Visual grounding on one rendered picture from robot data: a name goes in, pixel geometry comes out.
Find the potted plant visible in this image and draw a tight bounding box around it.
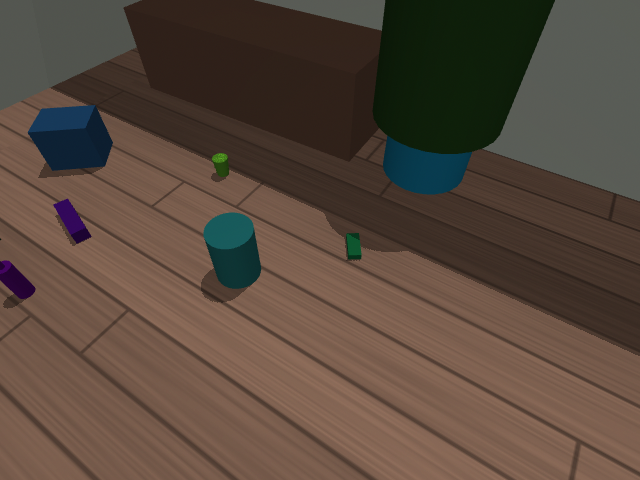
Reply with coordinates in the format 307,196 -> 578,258
373,0 -> 555,194

